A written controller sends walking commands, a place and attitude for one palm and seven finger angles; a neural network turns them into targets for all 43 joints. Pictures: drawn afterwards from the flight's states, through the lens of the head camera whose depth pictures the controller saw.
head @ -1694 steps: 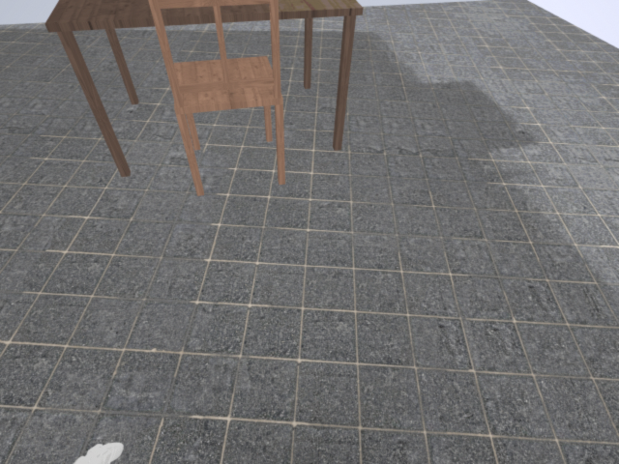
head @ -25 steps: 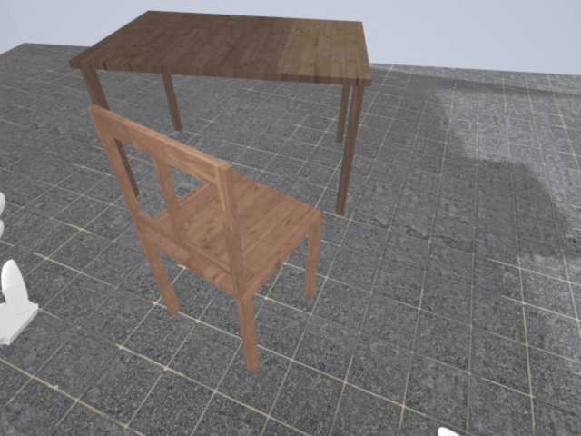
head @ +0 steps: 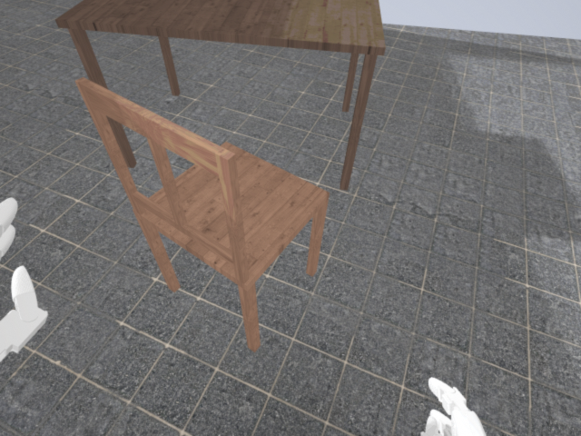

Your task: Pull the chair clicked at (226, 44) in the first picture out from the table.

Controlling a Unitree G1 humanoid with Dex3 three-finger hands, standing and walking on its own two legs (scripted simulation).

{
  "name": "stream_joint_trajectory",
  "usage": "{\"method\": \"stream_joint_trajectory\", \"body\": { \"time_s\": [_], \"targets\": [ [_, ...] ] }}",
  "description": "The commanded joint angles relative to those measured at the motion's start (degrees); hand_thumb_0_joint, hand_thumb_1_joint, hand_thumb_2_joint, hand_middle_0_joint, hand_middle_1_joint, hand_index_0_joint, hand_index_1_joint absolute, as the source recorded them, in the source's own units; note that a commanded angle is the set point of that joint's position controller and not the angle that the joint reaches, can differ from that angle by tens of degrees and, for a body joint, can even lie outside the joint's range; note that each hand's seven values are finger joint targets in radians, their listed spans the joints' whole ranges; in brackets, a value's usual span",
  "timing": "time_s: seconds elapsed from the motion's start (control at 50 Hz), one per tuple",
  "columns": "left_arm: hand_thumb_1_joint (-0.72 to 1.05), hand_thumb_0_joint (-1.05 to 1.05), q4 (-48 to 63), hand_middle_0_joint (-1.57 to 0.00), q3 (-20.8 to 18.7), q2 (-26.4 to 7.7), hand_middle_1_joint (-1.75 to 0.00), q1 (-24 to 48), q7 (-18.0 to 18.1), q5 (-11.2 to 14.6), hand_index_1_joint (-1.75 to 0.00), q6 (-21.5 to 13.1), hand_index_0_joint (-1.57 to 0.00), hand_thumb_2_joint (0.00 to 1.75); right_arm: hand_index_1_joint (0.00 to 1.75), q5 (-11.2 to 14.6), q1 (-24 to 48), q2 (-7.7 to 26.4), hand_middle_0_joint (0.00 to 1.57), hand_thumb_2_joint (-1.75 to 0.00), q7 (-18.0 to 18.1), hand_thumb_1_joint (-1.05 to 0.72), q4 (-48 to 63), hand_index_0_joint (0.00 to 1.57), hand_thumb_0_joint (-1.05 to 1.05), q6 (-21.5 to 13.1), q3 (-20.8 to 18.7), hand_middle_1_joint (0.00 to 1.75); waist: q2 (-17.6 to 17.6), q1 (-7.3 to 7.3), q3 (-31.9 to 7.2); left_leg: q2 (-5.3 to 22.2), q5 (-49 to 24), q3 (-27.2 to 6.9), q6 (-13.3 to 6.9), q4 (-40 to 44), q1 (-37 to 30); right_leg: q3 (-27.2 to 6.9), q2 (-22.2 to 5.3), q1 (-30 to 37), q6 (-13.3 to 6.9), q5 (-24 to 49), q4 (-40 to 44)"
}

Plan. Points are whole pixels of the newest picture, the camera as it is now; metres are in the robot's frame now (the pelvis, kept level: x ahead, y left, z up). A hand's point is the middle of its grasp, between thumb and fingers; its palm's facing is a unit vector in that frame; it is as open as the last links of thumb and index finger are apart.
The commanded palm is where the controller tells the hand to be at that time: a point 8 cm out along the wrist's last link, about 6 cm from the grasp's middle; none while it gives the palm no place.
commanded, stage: stop stepping back and stand still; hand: left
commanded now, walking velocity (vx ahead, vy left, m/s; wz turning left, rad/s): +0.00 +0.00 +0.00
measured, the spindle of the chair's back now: (169, 185) +0.62 +0.32 -0.09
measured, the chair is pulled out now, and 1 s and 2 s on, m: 0.56 0.56 0.56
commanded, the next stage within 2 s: let the arm hang, fingers relaxed in 0.38 s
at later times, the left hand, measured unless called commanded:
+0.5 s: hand (39, 309) +0.20 +0.27 +0.15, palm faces +0.38 -0.78 -0.50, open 7.4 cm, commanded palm none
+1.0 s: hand out of the picture -0.06 +0.21 -0.16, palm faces +0.03 -0.97 -0.25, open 7.2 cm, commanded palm none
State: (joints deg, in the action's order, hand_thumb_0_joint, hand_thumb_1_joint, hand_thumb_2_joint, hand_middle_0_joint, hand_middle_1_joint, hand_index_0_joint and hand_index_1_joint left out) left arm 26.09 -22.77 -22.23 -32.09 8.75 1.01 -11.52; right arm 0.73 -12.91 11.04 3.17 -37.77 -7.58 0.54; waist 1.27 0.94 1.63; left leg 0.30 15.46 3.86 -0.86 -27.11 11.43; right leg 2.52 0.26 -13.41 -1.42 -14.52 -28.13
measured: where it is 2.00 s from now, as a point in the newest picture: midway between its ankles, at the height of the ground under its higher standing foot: outside the picture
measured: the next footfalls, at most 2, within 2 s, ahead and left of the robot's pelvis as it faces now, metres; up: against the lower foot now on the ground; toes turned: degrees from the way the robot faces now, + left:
none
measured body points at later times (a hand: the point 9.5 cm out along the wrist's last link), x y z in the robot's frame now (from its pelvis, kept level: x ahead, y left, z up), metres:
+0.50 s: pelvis +0.00 +0.01 +0.00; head +0.02 +0.01 +0.45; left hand +0.18 +0.31 +0.17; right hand +0.17 -0.22 -0.08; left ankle -0.01 +0.11 -0.74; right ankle +0.01 -0.10 -0.74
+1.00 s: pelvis -0.03 +0.01 +0.00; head -0.01 +0.00 +0.45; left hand -0.06 +0.26 -0.15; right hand -0.03 -0.22 -0.15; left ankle -0.01 +0.11 -0.74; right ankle +0.00 -0.10 -0.74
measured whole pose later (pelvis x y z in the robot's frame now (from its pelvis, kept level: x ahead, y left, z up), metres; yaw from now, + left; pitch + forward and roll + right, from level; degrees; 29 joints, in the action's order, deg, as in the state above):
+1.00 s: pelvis -0.03 +0.01 +0.00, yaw +2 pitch -1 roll +0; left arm -59.2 0.1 -12.3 -20.7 1.2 -1.1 1.6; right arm -1.2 -20.2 10.6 0.6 -58.3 1.1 0.2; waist -1.0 0.1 3.0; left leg -0.4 12.4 2.4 -1.6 -25.9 12.6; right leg 4.0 -0.4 -13.0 -1.2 -10.9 -24.8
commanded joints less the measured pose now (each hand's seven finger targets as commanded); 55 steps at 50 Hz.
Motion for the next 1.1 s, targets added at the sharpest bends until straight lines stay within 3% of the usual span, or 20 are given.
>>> {"method": "stream_joint_trajectory", "body": {
  "time_s": [0.0, 0.06, 0.2, 0.44, 0.46, 0.48, 0.5, 0.52, 0.54, 0.56, 0.58, 0.6, 0.64, 0.7, 0.72, 0.78, 0.82, 0.92, 0.98, 1.08],
  "targets": [
    [0.90, 0.00, 17.9, -0.20, -8.6, -14.4, -0.30, 5.9, 1.7, -0.1, -0.30, -4.4, -0.20, 0.90, 0.30, -0.1, 6.5, 6.9, 0.20, -0.90, 1.1, -0.90, 10.2, 0.20, 0.00, -3.5, -2.7, 0.30, -8.1, -0.47, -8.3, 8.1, -21.2, -8.6, -2.1, 5.2, -3.9, -5.1, -4.8, 4.8, 0.7, 16.5, 0.5],
    [0.90, 0.00, 16.2, -0.20, -8.8, -13.4, -0.30, 2.5, 1.8, 0.3, -0.30, -4.2, -0.20, 0.90, 0.30, 0.2, 5.8, 7.0, 0.20, -0.90, 1.0, -0.90, 10.2, 0.20, 0.00, -3.3, -3.0, 0.30, -6.7, -0.68, -8.7, 6.8, -21.0, -7.0, -1.2, 4.1, -3.0, -5.7, -5.2, 7.3, 0.2, 21.2, 1.4],
    [0.90, 0.00, 10.9, -0.20, -9.6, -12.3, -0.30, -2.3, 1.2, 1.4, -0.30, -4.1, -0.20, 0.90, 0.30, 0.3, 5.4, 7.2, 0.20, -0.90, 0.6, -0.90, 10.6, 0.20, 0.00, -1.8, -3.5, 0.30, -3.9, -1.30, -7.8, 6.3, -19.3, -6.3, -0.5, 4.4, -1.0, -5.8, -5.8, 8.1, 0.0, 22.8, 3.1],
    [0.90, 0.00, 13.0, -0.20, -7.6, -12.0, -0.30, 2.5, 1.2, 1.2, -0.30, -3.9, -0.20, 0.90, 0.30, 0.0, 6.2, 7.3, 0.20, -0.90, 1.1, -0.90, 10.7, 0.20, 0.00, -1.8, -3.0, 0.30, -5.2, -1.00, -6.5, 6.0, -12.4, -6.2, -0.9, 6.3, -1.5, -7.1, -5.2, 6.0, 0.4, 16.8, 5.6],
    [0.90, 0.00, -32.4, -0.20, 16.9, -1.3, -0.30, 5.6, -7.0, -4.1, -0.30, 5.0, -0.20, 0.90, 0.30, -0.3, 5.8, 15.7, 0.20, -0.90, -3.8, -0.90, -2.3, 0.20, 0.00, -4.0, -5.8, 0.30, -3.3, -4.26, -1.6, 5.9, -22.8, -7.0, -1.3, -3.6, 2.9, -2.0, -8.0, -1.7, -0.6, 25.8, -4.3],
    [0.90, 0.00, -34.8, -0.20, 15.9, 2.5, -0.30, 4.8, -8.2, -3.6, -0.30, 9.9, -0.20, 0.90, 0.30, -0.7, 1.2, 11.0, 0.20, -0.90, -3.8, -0.90, -2.7, 0.20, 0.00, -0.1, -5.4, 0.30, -2.8, -2.99, -6.8, 6.2, -22.2, -6.5, -0.3, -2.0, 2.0, -3.8, -7.5, -0.8, -0.3, 19.4, -2.2],
    [0.90, 0.00, -34.7, -0.20, 16.8, 3.9, -0.30, 5.0, -8.3, -3.7, -0.30, 11.3, -0.20, 0.90, 0.30, -0.9, 0.3, 9.8, 0.20, -0.90, -3.6, -0.90, -2.1, 0.20, 0.00, 1.1, -4.9, 0.30, -2.2, -2.90, -5.6, 6.4, -20.7, -6.5, -0.3, -1.6, 1.9, -3.1, -6.7, -2.0, 0.0, 15.5, -1.6],
    [0.90, 0.00, -37.0, -0.20, 17.3, 4.5, -0.30, 6.5, -8.4, -3.3, -0.30, 11.4, -0.20, 0.90, 0.30, -1.2, 0.6, 9.4, 0.20, -0.90, -3.5, -0.90, -2.6, 0.20, 0.00, 1.7, -4.3, 0.30, -1.1, -2.15, -7.2, 7.5, -14.9, -9.1, -1.5, -0.6, 4.6, -2.6, -6.4, -1.4, 0.0, 9.0, -2.1],
    [0.90, 0.00, -39.8, -0.20, 17.6, 3.8, -0.30, 8.5, -8.5, -3.2, -0.30, 11.2, -0.20, 0.90, 0.30, -1.6, 1.1, 9.4, 0.20, -0.90, -3.6, -0.90, -2.3, 0.20, 0.00, 2.5, -3.6, 0.30, 0.7, -1.56, -6.6, 7.2, -12.4, -10.5, -2.3, 0.2, 6.7, -2.9, -6.2, -0.7, -0.1, 7.2, -2.1],
    [0.90, 0.00, -42.7, -0.20, 17.8, 2.7, -0.30, 10.1, -8.4, -3.2, -0.30, 11.1, -0.20, 0.90, 0.30, -1.9, 1.3, 9.2, 0.20, -0.90, -3.6, -0.90, -2.3, 0.20, 0.00, 3.2, -3.3, 0.30, 5.4, -1.30, -5.7, 6.1, -12.0, -10.5, -2.4, -0.3, 7.5, -4.1, -6.5, 0.9, -0.5, 9.6, -0.9],
    [0.90, 0.00, -45.7, -0.20, 18.1, 2.0, -0.30, 12.0, -8.3, -3.3, -0.30, 11.1, -0.20, 0.90, 0.30, -2.1, 0.9, 9.3, 0.20, -0.90, -3.5, -0.90, -2.6, 0.20, 0.00, 3.8, -3.2, 0.30, 10.4, -1.42, -5.7, 4.7, -11.4, -9.8, -1.9, -1.6, 7.0, -6.1, -7.7, 1.7, -1.5, 12.3, 0.6],
    [0.90, 0.00, -48.9, -0.20, 18.4, 1.3, -0.30, 14.4, -8.1, -3.3, -0.30, 11.3, -0.20, 0.90, 0.30, -2.2, 0.4, 9.4, 0.20, -0.90, -3.5, -0.90, -3.0, 0.20, 0.00, 4.5, -3.2, 0.30, 11.9, -1.97, -4.7, 3.4, -9.6, -9.1, -1.7, -2.3, 5.9, -7.1, -8.9, 0.3, -2.9, 11.2, 1.7],
    [0.90, 0.00, -55.1, -0.20, 19.1, 0.9, -0.30, 16.5, -7.9, -2.9, -0.30, 11.6, -0.20, 0.90, 0.30, -2.5, 0.3, 9.3, 0.20, -0.90, -3.5, -0.90, -5.0, 0.20, 0.00, 5.7, -2.8, 0.30, 7.6, -2.01, -3.3, 3.0, -9.7, -9.0, -1.7, -0.3, 3.6, -7.6, -8.8, -1.2, -3.1, 8.6, 2.5],
    [0.90, 0.00, -63.9, -0.20, 20.5, 1.2, -0.30, 16.0, -7.7, -2.4, -0.30, 12.1, -0.20, 0.90, 0.30, -2.6, 1.5, 9.5, 0.20, -0.90, -3.3, -0.90, -7.8, 0.20, 0.00, 6.2, -1.7, 0.30, -7.3, -0.54, -0.3, 5.0, -7.1, -11.2, -2.2, 6.7, 5.3, -5.6, -5.5, 0.6, -1.0, 1.6, 3.0],
    [0.90, 0.00, -66.6, -0.20, 20.7, 1.5, -0.30, 15.3, -7.6, -2.3, -0.30, 12.0, -0.20, 0.90, 0.30, -2.5, 1.4, 8.8, 0.20, -0.90, -3.2, -0.90, -8.8, 0.20, 0.00, 6.3, -1.5, 0.30, -10.4, -0.28, 0.5, 5.0, -4.5, -10.7, -2.2, 8.0, 6.2, -5.5, -5.2, 1.6, -0.9, 0.9, 3.7],
    [0.90, 0.00, -72.9, -0.20, 20.5, 3.8, -0.30, 12.7, -7.4, -2.3, -0.30, 11.5, -0.20, 0.90, 0.30, -2.5, -1.4, 6.9, 0.20, -0.90, -2.7, -0.90, -11.8, 0.20, 0.00, 6.6, -1.6, 0.30, -12.9, -0.39, -1.1, 4.5, 0.8, -9.3, -1.9, 8.9, 4.7, -5.3, -5.1, 3.3, -1.6, 1.1, 5.8],
    [0.90, 0.00, -75.7, -0.20, 21.2, 3.7, -0.30, 13.1, -7.5, -2.1, -0.30, 11.4, -0.20, 0.90, 0.30, -2.2, -3.5, 6.7, 0.20, -0.90, -2.6, -0.90, -13.3, 0.20, 0.00, 7.0, -1.6, 0.30, -11.1, -0.70, -1.0, 4.7, 3.5, -9.4, -2.1, 9.3, 4.2, -5.2, -5.1, 3.3, -1.6, 0.2, 7.0],
    [0.90, 0.00, -80.7, -0.20, 22.1, 4.8, -0.30, 13.0, -7.4, -1.9, -0.30, 11.3, -0.20, 0.90, 0.30, -2.0, -8.3, 5.9, 0.20, -0.90, -2.3, -0.90, -16.7, 0.20, 0.00, 7.5, -2.1, 0.30, -1.2, -1.61, 2.6, 4.6, 7.1, -9.2, -2.1, 9.2, 4.6, -6.4, -5.7, -0.4, -1.9, -6.2, 10.2],
    [0.90, 0.00, -82.8, -0.20, 22.3, 5.4, -0.30, 12.4, -7.3, -1.8, -0.30, 11.3, -0.20, 0.90, 0.30, -2.1, -10.6, 5.1, 0.20, -0.90, -2.2, -0.90, -18.6, 0.20, 0.00, 7.6, -2.0, 0.30, 1.1, -1.83, 4.4, 4.5, 6.6, -8.7, -2.3, 8.9, 4.2, -7.0, -5.9, -2.6, -2.0, -8.6, 11.3],
    [0.90, 0.00, -85.1, -0.20, 22.6, 6.2, -0.30, 11.1, -7.0, -1.6, -0.30, 11.0, -0.20, 0.90, 0.30, -2.0, -12.6, 3.5, 0.20, -0.90, -2.0, -0.90, -21.0, 0.20, 0.00, 7.3, -1.6, 0.30, 1.3, -1.91, 3.4, 4.3, 2.6, -7.8, -2.2, 8.1, 2.7, -7.4, -6.1, -2.3, -2.2, -6.2, 11.0]
  ]
}}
